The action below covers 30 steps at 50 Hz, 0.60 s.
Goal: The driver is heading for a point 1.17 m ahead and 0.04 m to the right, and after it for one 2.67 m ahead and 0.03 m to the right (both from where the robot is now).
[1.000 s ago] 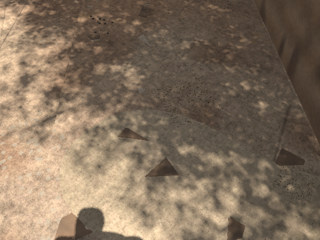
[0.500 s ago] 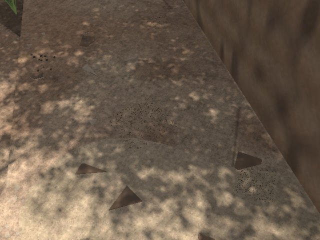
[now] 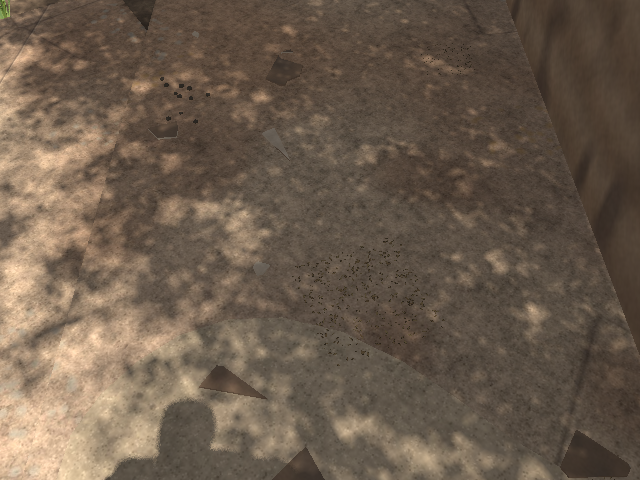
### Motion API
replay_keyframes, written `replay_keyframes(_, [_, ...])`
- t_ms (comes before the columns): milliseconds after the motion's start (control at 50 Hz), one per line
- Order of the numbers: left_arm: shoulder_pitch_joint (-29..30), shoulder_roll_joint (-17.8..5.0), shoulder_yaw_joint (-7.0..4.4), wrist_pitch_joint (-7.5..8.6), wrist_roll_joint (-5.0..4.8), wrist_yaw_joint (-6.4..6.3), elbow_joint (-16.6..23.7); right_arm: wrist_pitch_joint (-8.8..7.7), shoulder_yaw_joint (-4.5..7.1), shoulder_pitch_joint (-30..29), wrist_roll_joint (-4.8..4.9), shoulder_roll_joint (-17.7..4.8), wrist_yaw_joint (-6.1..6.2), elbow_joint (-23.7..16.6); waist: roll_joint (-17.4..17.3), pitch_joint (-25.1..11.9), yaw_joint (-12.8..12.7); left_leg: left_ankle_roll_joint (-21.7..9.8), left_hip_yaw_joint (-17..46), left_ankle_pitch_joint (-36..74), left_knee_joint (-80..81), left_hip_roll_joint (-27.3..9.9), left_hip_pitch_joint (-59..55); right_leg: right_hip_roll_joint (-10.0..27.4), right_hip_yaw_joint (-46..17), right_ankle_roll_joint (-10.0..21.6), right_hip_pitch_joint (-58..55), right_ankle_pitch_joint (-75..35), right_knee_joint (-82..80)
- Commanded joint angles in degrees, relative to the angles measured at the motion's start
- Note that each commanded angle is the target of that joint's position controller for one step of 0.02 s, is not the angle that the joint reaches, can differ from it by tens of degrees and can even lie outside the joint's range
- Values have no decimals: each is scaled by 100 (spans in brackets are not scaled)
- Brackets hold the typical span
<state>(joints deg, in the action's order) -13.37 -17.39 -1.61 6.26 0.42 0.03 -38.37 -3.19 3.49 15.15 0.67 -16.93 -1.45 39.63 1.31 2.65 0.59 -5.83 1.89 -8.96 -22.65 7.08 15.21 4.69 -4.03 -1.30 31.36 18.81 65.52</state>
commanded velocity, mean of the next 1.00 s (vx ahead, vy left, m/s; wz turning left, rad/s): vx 0.50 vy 0.00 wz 0.01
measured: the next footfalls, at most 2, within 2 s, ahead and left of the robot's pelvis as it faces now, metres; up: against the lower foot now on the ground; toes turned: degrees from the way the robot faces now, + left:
right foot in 0.26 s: +0.35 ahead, -0.14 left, +0.00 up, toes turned +13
left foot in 0.72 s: +0.52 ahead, +0.13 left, +0.00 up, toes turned +3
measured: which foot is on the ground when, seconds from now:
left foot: down 0.00-0.28, up 0.30-0.70, down 0.72-1.00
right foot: up 0.00-0.24, down 0.26-0.74, up 0.76-1.00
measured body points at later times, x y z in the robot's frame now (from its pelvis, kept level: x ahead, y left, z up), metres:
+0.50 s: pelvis +0.29 -0.06 +0.01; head +0.31 -0.06 +0.45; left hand +0.28 +0.22 -0.10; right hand +0.50 -0.28 -0.09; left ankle +0.29 +0.10 -0.67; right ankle +0.31 -0.15 -0.74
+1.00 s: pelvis +0.52 +0.02 +0.01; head +0.54 +0.03 +0.45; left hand +0.69 +0.29 -0.09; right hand +0.56 -0.27 -0.11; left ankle +0.48 +0.13 -0.74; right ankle +0.61 -0.14 -0.67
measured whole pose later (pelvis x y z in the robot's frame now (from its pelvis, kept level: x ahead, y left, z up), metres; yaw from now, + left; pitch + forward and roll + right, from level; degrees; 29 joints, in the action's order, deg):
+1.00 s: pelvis +0.52 +0.02 +0.01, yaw -3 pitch +1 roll +2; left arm -12.2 -18.7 -4.1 1.4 -1.3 0.4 -38.7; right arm -5.2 3.9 18.2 -0.5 -15.6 -0.3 45.9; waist 3.2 1.2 3.1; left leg -1.4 -7.0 -12.4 -15.9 1.3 4.4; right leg 5.3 -3.6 -1.5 38.5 9.6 56.8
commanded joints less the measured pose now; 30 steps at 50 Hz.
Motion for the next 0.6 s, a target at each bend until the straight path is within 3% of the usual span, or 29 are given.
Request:
replay_keyframes(20, [-149, -512, -140, -39, 87, -38, 386, -112, 210, -292, 15, -826, 110, -399, -352, -203, -228, -1218, 1428, 1354, 1158, -1453, 94, 141, 109, -291, 352, -440, -723])
replay_keyframes(80, [612, -271, -33, -11, 86, -24, 556, -71, 253, -130, 65, -948, 179, -290, -459, -119, 70, -855, 993, 927, 1005, -1022, 520, -125, 243, -382, -142, -1808, -2285])
replay_keyframes(140, [1149, -366, -66, 54, -53, 36, 676, -2, 284, 307, 115, -1035, 206, -136, -572, -236, 340, -673, 1337, 368, 775, -1141, 245, -407, 161, -381, -541, -2438, -3204])
replay_keyframes(200, [1014, -661, -211, 95, -106, 69, 674, 44, 279, 350, 123, -965, 229, -101, -756, -325, 172, -459, 1936, 56, 205, -1438, -393, -356, -122, -174, -701, -1977, -3575])
replay_keyframes(240, [421, -787, -330, 131, -103, 55, 541, 81, 253, 265, 80, -836, 215, -139, -826, -489, -186, -262, 2040, 255, -407, -1336, -414, -380, 12, 97, -1503, -1553, -3799])
replay_keyframes(260, [-190, -972, -418, 159, -30, 21, 486, 67, 149, 303, 33, -544, 182, -190, -614, -997, -501, -55, 1770, 187, -1462, -1007, -159, 26, -282, 365, -2546, -1358, -3810])
replay_keyframes(280, [-909, -1352, -494, 127, 53, -6, 449, 32, -15, 837, -114, -36, 157, -264, 589, -1953, -479, 237, 1139, -1561, -3276, -442, 782, 1207, -1651, 846, -4185, -1045, -3743])
replay_keyframes(300, [-1270, -1567, -577, 45, 44, 81, 140, -26, -52, 1346, 160, -80, 153, -353, 2296, -2218, -266, 446, 733, -2573, -4839, -181, 2521, 2032, -4485, 1607, -4989, 1014, -4749])
replay_keyframes(320, [-1021, -995, -452, 45, -17, 105, 266, -9, 76, 1052, 241, -662, 187, -177, 1143, -1499, -444, 491, 969, -2091, -5396, -495, 2924, 1798, -4311, 1436, -4461, 2016, -5069])
replay_keyframes(340, [-719, -748, -370, 15, -18, 86, 276, 16, 124, 406, 175, -835, 190, -294, 586, -870, -506, 495, 747, -1578, -5437, -672, 2978, 1555, -3311, 1232, -3808, 1494, -5047])
replay_keyframes(360, [-502, -639, -312, 0, 30, 98, 267, 26, 104, 22, 65, -765, 197, -394, 208, -513, -442, 497, 621, -1279, -5214, -825, 2795, 1252, -2603, 1212, -3157, 546, -5050])
replay_keyframes(400, [-284, -489, -242, -4, 51, 106, 173, -4, 87, -98, 7, -551, 167, -472, 449, -239, -173, 475, 492, -907, -4564, -1116, 2378, 814, -1818, 1253, -2495, -551, -5240])
replay_keyframes(440, [-330, -449, -227, 10, -38, 116, 86, -26, 39, -47, -27, -385, 136, -412, 532, -299, -93, 520, 280, -882, -4026, -1125, 2186, 664, -1531, 1395, -2411, -1200, -5360])
replay_keyframes(480, [-431, -620, -275, -12, -124, 98, 3, -67, -29, -361, -94, -257, 118, -499, 433, -234, -143, 611, 149, -798, -3179, -1125, 2183, 678, -1356, 1532, -2373, -1616, -5470])
replay_keyframes(520, [-495, -796, -337, -72, -145, 39, -79, -150, -117, -820, -101, -102, 76, -577, 359, -163, -264, 679, 102, -235, -2151, -1059, 1885, 580, -1090, 1476, -2218, -1733, -5478])
replay_keyframes(600, [-870, -959, -387, -185, -190, -13, -261, -255, -106, -1402, -8, -229, -14, -628, 406, -178, -459, 803, 44, 693, -1063, -762, 1129, 558, -1051, 1355, -2064, -1657, -5347])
